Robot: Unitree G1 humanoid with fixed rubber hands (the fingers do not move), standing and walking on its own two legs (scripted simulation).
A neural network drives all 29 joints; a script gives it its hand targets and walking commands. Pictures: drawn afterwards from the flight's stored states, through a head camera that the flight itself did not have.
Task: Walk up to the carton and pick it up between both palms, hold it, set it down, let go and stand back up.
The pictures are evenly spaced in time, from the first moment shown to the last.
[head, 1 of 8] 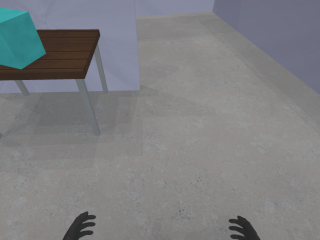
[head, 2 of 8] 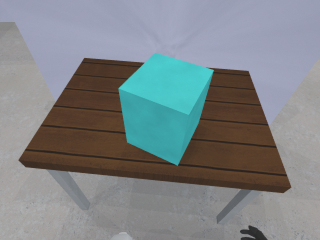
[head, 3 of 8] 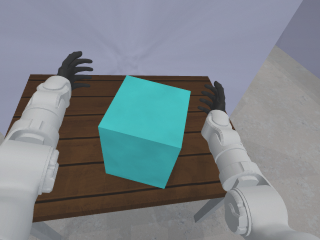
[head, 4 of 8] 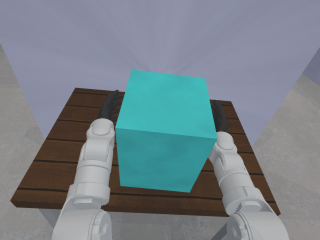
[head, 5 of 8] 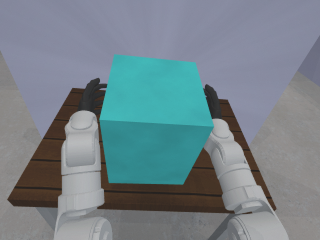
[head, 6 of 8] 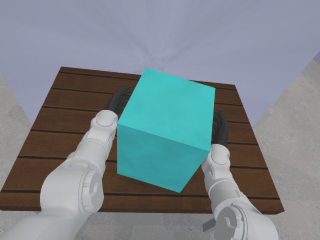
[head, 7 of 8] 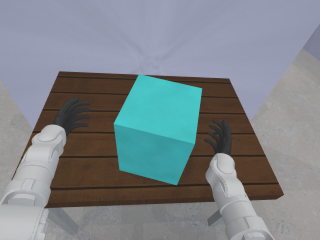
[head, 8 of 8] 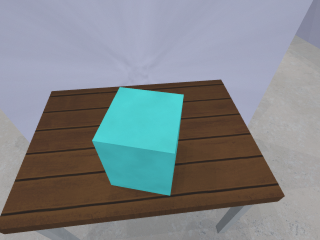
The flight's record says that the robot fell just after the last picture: no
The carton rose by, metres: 0.18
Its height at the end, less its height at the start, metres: +0.00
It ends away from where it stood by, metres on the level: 0.02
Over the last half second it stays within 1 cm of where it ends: yes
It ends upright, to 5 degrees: yes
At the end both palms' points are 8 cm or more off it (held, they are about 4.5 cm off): yes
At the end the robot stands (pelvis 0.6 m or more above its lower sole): yes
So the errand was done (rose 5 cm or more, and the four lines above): yes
